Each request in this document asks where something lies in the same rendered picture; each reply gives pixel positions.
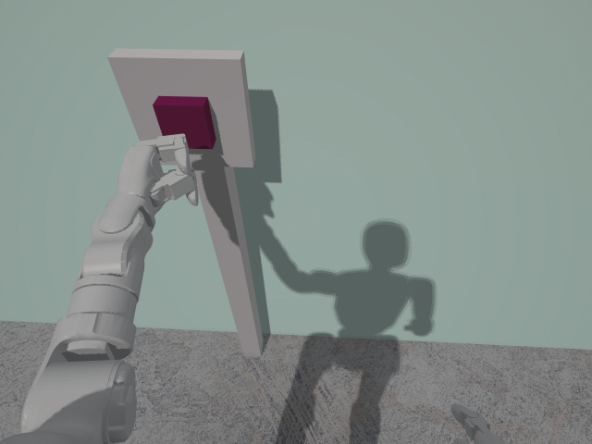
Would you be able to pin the left robot forearm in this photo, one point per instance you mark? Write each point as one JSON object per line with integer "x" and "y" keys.
{"x": 99, "y": 321}

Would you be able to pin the robot left upper arm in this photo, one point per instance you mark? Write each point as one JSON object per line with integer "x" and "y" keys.
{"x": 88, "y": 402}

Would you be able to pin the robot right hand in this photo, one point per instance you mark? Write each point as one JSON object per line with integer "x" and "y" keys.
{"x": 476, "y": 426}

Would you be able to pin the panel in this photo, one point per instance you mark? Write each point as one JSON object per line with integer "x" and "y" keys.
{"x": 144, "y": 74}

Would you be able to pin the button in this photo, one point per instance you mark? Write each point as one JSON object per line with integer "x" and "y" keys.
{"x": 188, "y": 115}

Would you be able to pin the robot left hand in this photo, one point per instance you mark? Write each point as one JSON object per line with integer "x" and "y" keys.
{"x": 141, "y": 173}

